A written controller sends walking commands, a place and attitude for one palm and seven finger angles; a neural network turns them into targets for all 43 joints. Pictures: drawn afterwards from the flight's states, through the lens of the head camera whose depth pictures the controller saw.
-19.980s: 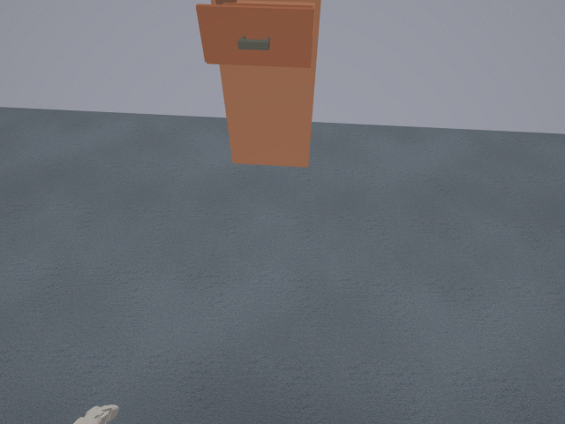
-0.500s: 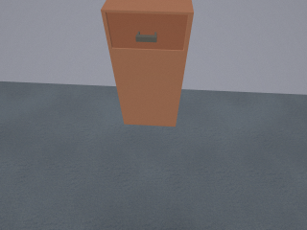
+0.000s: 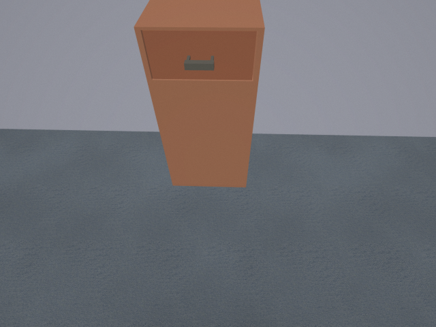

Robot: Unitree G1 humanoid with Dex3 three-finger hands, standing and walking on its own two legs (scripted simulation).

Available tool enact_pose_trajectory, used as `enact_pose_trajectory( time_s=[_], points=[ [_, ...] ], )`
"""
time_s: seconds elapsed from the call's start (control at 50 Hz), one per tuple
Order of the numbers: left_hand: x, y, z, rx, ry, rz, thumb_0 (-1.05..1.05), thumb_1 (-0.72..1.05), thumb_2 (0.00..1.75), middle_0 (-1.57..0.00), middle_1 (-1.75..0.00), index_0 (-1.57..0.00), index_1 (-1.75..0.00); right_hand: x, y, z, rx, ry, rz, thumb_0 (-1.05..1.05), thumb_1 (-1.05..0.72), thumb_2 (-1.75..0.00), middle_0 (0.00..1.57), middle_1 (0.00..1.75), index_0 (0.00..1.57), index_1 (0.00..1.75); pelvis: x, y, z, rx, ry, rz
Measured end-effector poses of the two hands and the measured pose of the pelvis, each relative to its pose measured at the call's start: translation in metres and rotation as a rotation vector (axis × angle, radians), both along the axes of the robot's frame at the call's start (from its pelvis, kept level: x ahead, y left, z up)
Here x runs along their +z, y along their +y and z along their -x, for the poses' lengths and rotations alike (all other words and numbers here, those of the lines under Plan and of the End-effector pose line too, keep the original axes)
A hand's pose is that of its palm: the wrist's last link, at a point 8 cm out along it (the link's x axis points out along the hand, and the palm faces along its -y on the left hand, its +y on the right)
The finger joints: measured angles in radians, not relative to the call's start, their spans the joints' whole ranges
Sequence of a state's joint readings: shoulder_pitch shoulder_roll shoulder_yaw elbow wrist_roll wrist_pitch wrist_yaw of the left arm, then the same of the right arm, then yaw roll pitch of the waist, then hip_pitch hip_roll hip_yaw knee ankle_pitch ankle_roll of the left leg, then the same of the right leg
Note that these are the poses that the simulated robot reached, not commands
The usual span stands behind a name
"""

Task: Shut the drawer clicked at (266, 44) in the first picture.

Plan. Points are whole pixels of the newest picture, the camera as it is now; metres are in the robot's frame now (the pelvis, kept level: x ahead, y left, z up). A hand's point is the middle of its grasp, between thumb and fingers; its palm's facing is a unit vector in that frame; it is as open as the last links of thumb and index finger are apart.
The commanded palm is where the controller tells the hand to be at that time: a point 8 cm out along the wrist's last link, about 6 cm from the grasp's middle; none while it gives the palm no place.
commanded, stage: let the arm hang, fingers relaxed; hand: left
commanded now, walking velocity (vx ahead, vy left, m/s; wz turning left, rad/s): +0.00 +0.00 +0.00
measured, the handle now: (199, 61) +0.92 +0.10 +0.01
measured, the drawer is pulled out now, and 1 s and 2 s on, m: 0.00 0.00 0.00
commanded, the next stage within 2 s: look to check the result in 0.02 s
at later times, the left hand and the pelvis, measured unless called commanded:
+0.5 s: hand out of the picture +0.08 +0.22 -0.15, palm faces +0.00 -0.94 -0.34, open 7.4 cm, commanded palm none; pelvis +0.02 -0.02 +0.00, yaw +0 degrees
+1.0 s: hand out of the picture +0.10 +0.22 -0.15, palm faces -0.02 -0.95 -0.33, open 7.4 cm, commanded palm none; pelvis +0.02 -0.02 +0.00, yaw -1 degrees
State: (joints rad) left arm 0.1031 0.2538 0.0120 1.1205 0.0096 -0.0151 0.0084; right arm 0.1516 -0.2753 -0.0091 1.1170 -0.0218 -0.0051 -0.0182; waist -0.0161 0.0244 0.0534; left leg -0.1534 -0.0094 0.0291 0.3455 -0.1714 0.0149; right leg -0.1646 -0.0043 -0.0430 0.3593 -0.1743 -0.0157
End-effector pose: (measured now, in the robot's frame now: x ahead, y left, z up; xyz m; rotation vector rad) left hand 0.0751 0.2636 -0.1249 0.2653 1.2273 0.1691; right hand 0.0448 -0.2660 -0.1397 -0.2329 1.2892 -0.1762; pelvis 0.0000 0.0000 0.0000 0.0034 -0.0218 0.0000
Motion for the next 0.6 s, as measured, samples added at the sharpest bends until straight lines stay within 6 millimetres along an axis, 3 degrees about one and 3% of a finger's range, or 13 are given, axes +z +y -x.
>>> enact_pose_trajectory(
  time_s=[0.32, 0.6],
  points=[
    [0.007, 0.004, 0.002, 0.024, 0.039, -0.047, 0.00, 0.90, 0.90, -0.21, -0.30, -0.20, -0.30, 0.005, -0.028, -0.026, 0.020, -0.014, 0.029, 0.00, -0.90, -0.90, 0.20, 0.30, 0.20, 0.30, 0.002, -0.015, -0.012, 0.002, 0.002, 0.001],
    [0.008, 0.000, -0.009, 0.016, 0.025, -0.050, 0.00, 0.90, 0.90, -0.21, -0.30, -0.20, -0.30, 0.008, -0.039, -0.029, 0.015, -0.012, 0.045, 0.00, -0.90, -0.90, 0.20, 0.30, 0.20, 0.30, 0.002, -0.021, -0.016, -0.003, -0.001, 0.005]
  ],
)
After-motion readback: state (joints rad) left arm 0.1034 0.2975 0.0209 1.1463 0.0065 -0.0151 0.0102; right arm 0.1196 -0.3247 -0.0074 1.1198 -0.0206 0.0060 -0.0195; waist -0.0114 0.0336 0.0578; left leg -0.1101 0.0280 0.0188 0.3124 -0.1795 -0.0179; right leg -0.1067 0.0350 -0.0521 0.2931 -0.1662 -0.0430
